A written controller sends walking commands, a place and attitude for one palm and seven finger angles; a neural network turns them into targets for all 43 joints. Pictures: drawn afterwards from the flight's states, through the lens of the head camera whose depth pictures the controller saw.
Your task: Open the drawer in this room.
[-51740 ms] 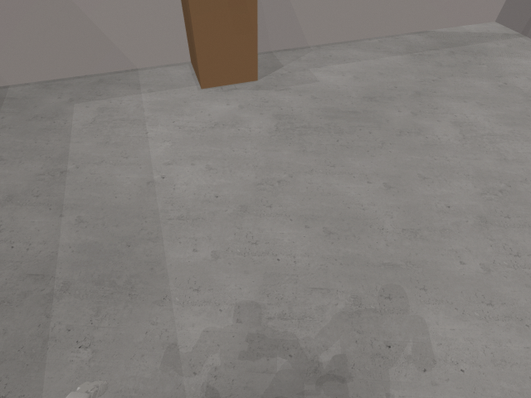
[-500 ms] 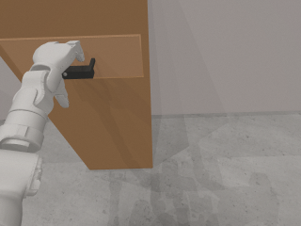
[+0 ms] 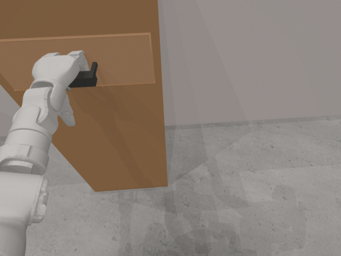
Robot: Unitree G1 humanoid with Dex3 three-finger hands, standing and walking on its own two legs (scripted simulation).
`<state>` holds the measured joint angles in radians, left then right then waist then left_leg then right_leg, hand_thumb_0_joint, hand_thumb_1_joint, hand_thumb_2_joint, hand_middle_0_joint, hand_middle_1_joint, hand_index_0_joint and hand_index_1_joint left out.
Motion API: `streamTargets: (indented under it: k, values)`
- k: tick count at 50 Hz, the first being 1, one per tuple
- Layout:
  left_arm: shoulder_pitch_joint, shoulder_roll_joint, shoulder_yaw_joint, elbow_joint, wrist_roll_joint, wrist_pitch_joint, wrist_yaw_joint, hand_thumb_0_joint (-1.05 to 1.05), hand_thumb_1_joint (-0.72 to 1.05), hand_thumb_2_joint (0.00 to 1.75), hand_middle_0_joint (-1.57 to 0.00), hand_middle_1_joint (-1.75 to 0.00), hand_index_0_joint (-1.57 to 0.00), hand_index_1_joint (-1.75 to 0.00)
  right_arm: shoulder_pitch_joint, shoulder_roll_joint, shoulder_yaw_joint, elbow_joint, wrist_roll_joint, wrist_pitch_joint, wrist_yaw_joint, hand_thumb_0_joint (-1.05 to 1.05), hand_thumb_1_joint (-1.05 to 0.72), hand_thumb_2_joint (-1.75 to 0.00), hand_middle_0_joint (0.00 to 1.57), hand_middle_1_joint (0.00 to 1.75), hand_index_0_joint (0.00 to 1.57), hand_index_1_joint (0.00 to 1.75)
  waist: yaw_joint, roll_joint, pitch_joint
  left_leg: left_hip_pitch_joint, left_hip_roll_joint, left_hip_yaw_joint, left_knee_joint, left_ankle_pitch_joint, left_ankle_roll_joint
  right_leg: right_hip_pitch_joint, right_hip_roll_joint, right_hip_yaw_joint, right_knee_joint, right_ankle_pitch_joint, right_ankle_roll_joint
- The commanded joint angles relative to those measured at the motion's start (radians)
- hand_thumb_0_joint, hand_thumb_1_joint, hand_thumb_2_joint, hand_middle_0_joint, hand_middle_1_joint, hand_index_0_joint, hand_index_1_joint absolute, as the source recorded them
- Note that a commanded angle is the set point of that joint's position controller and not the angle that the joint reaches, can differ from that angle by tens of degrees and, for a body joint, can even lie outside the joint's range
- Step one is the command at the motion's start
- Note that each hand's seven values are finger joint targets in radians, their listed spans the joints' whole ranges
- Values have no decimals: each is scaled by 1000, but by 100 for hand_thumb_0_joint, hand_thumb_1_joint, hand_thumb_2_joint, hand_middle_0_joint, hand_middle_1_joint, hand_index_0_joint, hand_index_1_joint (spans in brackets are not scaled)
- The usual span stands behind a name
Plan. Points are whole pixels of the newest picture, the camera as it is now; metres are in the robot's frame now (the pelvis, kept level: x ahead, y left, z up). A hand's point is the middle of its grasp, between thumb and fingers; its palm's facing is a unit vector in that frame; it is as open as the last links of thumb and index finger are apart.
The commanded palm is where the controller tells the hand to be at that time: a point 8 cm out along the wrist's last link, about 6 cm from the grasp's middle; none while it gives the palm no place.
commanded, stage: lower the fingers behind the handle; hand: left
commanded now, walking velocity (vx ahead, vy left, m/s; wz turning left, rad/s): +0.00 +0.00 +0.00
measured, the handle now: (72, 73) +0.52 +0.23 +0.14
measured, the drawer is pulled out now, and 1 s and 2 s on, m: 0.00 0.00 0.07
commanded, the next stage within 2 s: close the thumb around the handle in 0.50 s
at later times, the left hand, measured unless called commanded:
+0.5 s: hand (70, 91) +0.48 +0.23 +0.12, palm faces -0.03 -0.03 -1.00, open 13.8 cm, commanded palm +0.46 +0.25 +0.19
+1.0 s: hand (70, 90) +0.48 +0.23 +0.12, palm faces -0.02 -0.04 -1.00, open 9.4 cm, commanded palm +0.46 +0.25 +0.19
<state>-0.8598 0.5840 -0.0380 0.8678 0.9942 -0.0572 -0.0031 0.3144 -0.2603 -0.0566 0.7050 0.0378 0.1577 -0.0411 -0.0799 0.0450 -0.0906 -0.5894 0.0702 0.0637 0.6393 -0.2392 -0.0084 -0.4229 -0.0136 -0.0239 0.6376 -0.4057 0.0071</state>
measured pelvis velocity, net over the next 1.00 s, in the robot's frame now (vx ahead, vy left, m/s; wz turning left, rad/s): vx -0.01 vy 0.00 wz -0.01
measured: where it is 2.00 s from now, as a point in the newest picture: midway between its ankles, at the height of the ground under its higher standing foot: outside the picture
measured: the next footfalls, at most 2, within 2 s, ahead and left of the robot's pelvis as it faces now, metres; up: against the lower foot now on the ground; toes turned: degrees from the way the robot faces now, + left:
none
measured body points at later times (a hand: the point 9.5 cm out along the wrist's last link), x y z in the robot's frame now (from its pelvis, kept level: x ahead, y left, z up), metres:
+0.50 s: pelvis -0.01 +0.00 +0.00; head +0.05 -0.01 +0.44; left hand +0.47 +0.23 +0.18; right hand +0.04 -0.27 -0.13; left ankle +0.04 +0.13 -0.72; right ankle -0.06 -0.12 -0.72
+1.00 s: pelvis -0.01 +0.00 +0.00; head +0.05 +0.00 +0.44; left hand +0.48 +0.23 +0.18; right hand +0.01 -0.28 -0.13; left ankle +0.04 +0.13 -0.72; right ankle -0.06 -0.12 -0.72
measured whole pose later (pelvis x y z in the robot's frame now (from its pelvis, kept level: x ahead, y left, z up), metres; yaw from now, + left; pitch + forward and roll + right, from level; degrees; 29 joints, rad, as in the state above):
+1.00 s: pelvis -0.01 +0.00 +0.00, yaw -1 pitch +12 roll -1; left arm -0.88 0.59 -0.02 0.93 1.01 -0.06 0.04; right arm 0.34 -0.27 -0.05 0.71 0.04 0.14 -0.06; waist -0.11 0.05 -0.10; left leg -0.62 0.08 0.07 0.66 -0.24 0.00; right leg -0.46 -0.01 -0.02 0.65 -0.40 0.01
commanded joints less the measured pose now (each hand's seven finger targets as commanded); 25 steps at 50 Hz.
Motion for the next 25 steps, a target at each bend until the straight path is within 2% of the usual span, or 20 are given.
streamTargets:
  k: [1,3,4,6,8,10,12,13,14,16,17,18,19,20,23,25]
  values:
    - [-450,271,89,-177,10,4,54,0,-50,30,-30,-120,-30,-120,49,-157,-50,-90,-1,-22,-9,0,-90,-90,20,30,20,30,3,10,-367,362,-73,-8,0,316,57,-26,66,-6,-75,408,-26]
    - [-460,245,71,-176,4,4,58,0,-50,30,-30,-120,-30,-120,56,-158,-52,-89,-3,-23,-6,0,-90,-90,20,30,20,30,-7,-8,-353,359,-71,-7,2,313,59,-33,67,-6,-81,401,-27]
    - [-440,270,94,-174,8,6,64,0,-50,30,-30,-120,-30,-120,54,-160,-53,-90,-3,-23,-6,0,-90,-90,20,30,20,30,5,3,-363,358,-70,-8,0,306,56,-31,68,-5,-76,394,-26]
    - [-453,282,107,-231,11,-2,74,0,-50,30,-30,-120,-30,-120,54,-158,-56,-98,-6,-24,-5,0,-90,-90,20,30,20,30,13,36,-413,389,-71,-10,8,345,57,-24,70,-5,-66,418,-30]
    - [-456,258,93,-250,7,-3,80,0,-50,30,-30,-120,-30,-120,54,-155,-56,-101,-8,-25,-4,0,-90,-90,20,30,20,30,4,22,-426,397,-71,-14,16,366,59,-16,72,-7,-65,430,-30]
    - [-459,260,93,-214,8,13,91,0,-50,30,-30,-120,-30,-120,51,-158,-57,-90,-5,-25,-4,0,-90,-90,20,30,20,30,-4,30,-379,389,-67,-14,8,323,57,-51,74,-11,-71,390,-28]
    - [-458,275,100,-190,9,27,93,0,-50,30,-30,-120,-30,-120,49,-159,-53,-91,-3,-27,-7,0,-90,-90,20,30,20,30,-1,9,-368,362,-70,-14,2,294,58,-39,72,-10,-75,377,-27]
    - [-475,289,107,-192,8,25,92,0,-50,30,-30,-120,-30,-120,52,-164,-52,-87,-5,-27,-9,0,-90,-90,20,30,20,30,-6,-8,-378,359,-69,-14,1,298,59,-22,69,-8,-78,389,-27]
    - [-482,293,103,-197,15,26,92,0,-50,30,-30,-120,-30,-120,50,-161,-51,-88,-3,-28,-9,0,-90,-90,20,30,20,30,0,20,-398,367,-72,-11,1,298,58,-23,68,-5,-75,388,-25]
    - [-475,306,111,-162,19,33,91,0,-50,30,-30,-120,-30,-120,47,-162,-48,-87,-2,-27,-13,0,-90,-90,20,30,20,30,-4,17,-361,350,-70,-11,-2,273,57,-38,68,-8,-77,366,-26]
    - [-465,293,100,-151,18,36,88,0,-50,30,-30,-120,-30,-120,46,-159,-46,-89,0,-28,-14,0,-90,-90,20,30,20,30,-3,0,-357,342,-72,-9,-2,269,59,-32,67,-5,-81,369,-24]
    - [-471,312,116,-142,18,34,85,0,-50,30,-30,-120,-30,-120,50,-163,-45,-88,-2,-29,-18,0,-90,-90,20,30,20,30,-8,-25,-358,332,-70,-9,-1,272,60,-17,65,-3,-84,378,-23]
    - [-487,311,104,-146,20,32,85,0,-50,30,-30,-120,-30,-120,45,-162,-42,-88,0,-29,-19,0,-90,-90,20,30,20,30,-8,7,-360,335,-70,-7,-3,268,59,-26,64,0,-81,378,-22]
    - [-481,286,88,-134,18,35,83,0,-50,30,-30,-120,-30,-120,48,-158,-43,-90,1,-30,-19,0,-90,-90,20,30,20,30,-10,1,-351,334,-71,-8,-5,255,58,-36,65,-5,-83,361,-22]
    - [-501,309,98,-106,21,31,77,0,-50,30,-30,-120,-30,-120,56,-164,-40,-87,0,-33,-24,0,-90,-90,20,30,20,30,-21,-23,-335,316,-68,-9,-6,230,60,-38,62,0,-91,337,-21]
    - [-496,317,104,-111,22,26,77,0,-50,30,-30,-120,-30,-120,57,-160,-40,-92,1,-35,-25,0,-90,-90,20,30,20,30,-9,-4,-360,321,-71,-9,-3,241,59,-32,62,2,-82,354,-21]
